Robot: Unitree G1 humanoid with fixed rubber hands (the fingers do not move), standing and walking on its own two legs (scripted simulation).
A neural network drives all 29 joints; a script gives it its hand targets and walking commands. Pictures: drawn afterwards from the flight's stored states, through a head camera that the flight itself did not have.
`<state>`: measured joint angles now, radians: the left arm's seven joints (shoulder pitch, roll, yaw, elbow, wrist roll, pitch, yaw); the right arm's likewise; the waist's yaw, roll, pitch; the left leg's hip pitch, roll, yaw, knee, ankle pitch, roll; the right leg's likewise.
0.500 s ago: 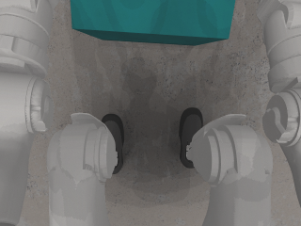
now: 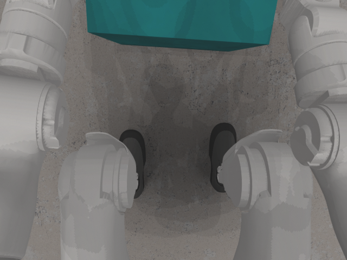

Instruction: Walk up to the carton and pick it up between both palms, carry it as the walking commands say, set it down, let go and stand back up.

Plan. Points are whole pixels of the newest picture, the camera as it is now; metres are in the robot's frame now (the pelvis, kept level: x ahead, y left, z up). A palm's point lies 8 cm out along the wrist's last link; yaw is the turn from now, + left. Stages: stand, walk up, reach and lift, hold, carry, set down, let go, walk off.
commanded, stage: reach and lift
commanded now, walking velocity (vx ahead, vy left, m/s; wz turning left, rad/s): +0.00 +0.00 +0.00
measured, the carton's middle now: out of the picture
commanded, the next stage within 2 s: none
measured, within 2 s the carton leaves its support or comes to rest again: leaves its support in 0.64 s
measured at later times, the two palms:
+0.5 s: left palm out of the picture +0.59 +0.16 -0.17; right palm out of the picture +0.56 -0.19 -0.18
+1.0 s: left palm out of the picture +0.59 +0.16 -0.10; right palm out of the picture +0.56 -0.19 -0.11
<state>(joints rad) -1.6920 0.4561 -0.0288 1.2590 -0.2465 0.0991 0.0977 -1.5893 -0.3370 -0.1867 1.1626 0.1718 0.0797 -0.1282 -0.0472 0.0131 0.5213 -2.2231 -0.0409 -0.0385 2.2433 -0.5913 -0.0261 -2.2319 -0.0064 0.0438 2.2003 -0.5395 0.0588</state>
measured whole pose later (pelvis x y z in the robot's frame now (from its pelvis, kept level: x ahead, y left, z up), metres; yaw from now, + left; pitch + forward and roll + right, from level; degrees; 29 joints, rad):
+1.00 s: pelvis +0.00 +0.00 +0.02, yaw +1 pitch +37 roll -1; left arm -1.53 0.37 0.23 1.01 -0.05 0.26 0.09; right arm -1.46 -0.26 -0.32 0.90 0.03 0.32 -0.12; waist -0.05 0.03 0.33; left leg -2.21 -0.08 -0.06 2.15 -0.58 -0.05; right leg -2.22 0.03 0.05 2.12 -0.54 0.07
